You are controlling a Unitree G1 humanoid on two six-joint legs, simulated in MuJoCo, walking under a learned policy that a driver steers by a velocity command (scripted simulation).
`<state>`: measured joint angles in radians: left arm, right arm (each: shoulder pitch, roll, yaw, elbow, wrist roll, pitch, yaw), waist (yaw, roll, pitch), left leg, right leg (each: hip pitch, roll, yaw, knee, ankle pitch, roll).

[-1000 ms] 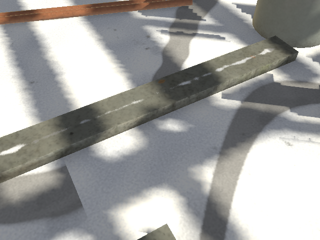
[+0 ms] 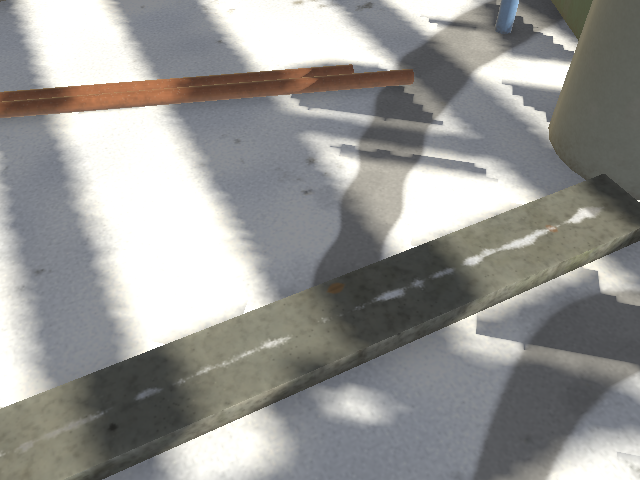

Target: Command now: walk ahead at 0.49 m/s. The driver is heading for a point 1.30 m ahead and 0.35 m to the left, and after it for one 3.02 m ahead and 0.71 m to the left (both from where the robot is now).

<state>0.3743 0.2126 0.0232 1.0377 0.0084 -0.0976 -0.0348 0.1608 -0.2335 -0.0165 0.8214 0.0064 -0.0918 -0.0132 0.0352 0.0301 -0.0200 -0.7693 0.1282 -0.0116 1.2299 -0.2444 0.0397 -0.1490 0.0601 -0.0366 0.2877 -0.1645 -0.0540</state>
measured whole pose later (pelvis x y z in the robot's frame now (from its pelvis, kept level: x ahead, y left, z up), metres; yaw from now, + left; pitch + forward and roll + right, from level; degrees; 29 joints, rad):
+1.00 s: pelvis +0.56 +0.00 +0.00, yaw +2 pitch +1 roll -1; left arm 0.31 0.21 0.05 0.98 0.02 -0.10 -0.03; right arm 0.24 -0.25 -0.07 0.91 0.04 -0.06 -0.01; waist 0.03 0.05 0.00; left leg -0.72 0.08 -0.07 1.39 -0.28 0.05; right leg -0.20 0.05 -0.11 0.36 -0.18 -0.08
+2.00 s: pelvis +1.12 +0.10 -0.01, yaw +36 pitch +2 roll +0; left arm 0.26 0.22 0.06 0.80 0.01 -0.11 -0.03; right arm 0.35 -0.25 -0.07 0.72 0.04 -0.03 -0.03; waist -0.02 0.06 -0.03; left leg -0.61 0.00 -0.11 1.49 -0.34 0.02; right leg -0.28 0.05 -0.03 0.51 -0.26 -0.04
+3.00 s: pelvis +1.35 +0.22 +0.00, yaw +24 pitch +3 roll +3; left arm 0.24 0.28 0.07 0.69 0.00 0.01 0.03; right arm 0.07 -0.30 -0.10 0.78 -0.01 0.02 -0.06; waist 0.02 0.03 0.02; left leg -0.60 -0.01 -0.04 1.12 -0.35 -0.05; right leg -0.33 0.03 0.05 0.48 -0.20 -0.06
